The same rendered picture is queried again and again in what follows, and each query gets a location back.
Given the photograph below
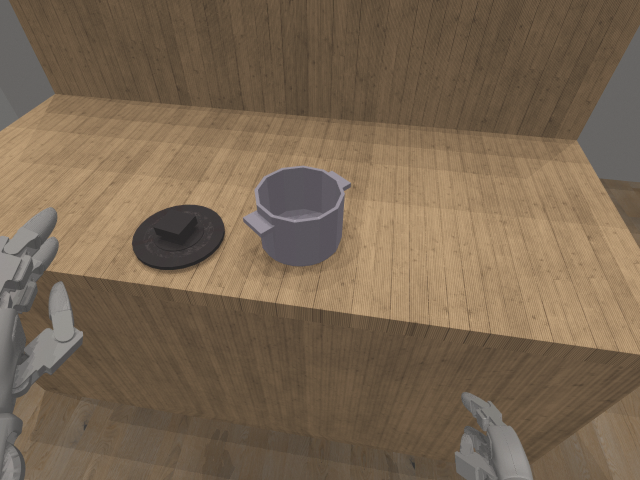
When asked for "knob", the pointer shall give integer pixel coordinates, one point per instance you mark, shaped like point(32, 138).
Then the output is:
point(175, 225)

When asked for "lid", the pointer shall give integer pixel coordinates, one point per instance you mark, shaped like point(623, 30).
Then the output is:
point(167, 254)

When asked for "table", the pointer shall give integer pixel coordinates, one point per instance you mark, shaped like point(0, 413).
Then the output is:
point(480, 251)

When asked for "robot right hand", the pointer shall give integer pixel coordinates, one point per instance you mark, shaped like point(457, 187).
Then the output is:
point(500, 454)

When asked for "robot left hand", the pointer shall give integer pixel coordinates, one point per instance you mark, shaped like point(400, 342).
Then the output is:
point(23, 260)

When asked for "left robot forearm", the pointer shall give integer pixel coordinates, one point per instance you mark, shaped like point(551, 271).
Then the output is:
point(12, 464)

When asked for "pot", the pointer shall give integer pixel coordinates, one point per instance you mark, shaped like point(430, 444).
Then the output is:
point(299, 214)

